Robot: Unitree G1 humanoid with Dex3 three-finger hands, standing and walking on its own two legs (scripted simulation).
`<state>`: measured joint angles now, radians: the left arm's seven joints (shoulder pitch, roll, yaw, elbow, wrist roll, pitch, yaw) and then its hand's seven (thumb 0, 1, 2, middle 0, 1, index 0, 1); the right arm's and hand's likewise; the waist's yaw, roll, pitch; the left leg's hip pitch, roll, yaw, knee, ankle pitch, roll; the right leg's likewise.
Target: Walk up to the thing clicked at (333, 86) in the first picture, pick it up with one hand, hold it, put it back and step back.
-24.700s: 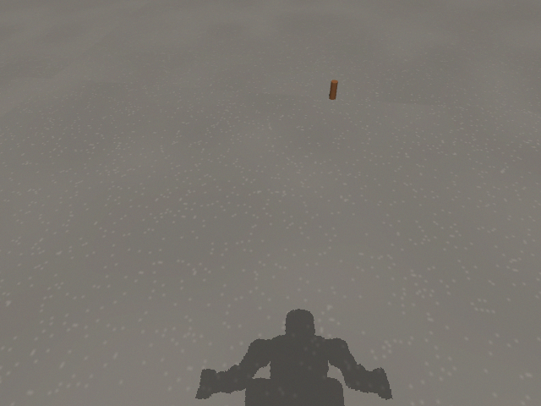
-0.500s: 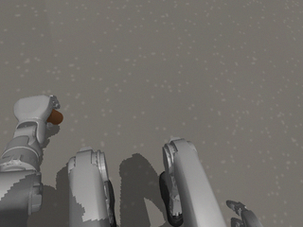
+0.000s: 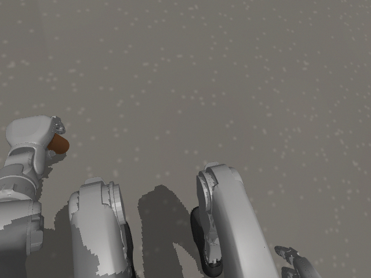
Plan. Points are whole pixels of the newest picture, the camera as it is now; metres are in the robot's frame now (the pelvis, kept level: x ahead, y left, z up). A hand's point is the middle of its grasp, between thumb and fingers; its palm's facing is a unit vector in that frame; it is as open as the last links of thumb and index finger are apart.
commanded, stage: lower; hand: left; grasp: from above
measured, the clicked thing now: (51, 141) +0.44 +0.29 -0.22
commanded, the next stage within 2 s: rest in 0.06 s
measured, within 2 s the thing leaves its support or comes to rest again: rests again in 0.88 s
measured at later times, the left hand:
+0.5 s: hand (52, 146) +0.43 +0.29 -0.22, palm faces -0.44 -0.11 -0.89, open 7.2 cm
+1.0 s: hand (55, 147) +0.43 +0.29 -0.24, palm faces -0.43 -0.11 -0.90, open 7.2 cm
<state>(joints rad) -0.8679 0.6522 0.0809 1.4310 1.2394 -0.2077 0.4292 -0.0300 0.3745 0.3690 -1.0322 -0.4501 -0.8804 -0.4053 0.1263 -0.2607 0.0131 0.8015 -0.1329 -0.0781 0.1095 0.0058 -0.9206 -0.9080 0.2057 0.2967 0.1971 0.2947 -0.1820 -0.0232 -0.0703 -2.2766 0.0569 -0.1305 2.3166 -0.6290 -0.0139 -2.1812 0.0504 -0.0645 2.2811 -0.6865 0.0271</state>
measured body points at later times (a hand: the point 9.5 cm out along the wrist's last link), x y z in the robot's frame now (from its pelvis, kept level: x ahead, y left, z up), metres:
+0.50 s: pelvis +0.01 +0.00 -0.03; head +0.25 +0.06 +0.34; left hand +0.45 +0.29 -0.17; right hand +0.07 -0.27 -0.14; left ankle +0.09 +0.14 -0.32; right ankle +0.10 -0.12 -0.32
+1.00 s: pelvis +0.01 +0.00 -0.05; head +0.25 +0.07 +0.33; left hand +0.45 +0.30 -0.19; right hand +0.07 -0.27 -0.15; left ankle +0.09 +0.14 -0.32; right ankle +0.10 -0.12 -0.32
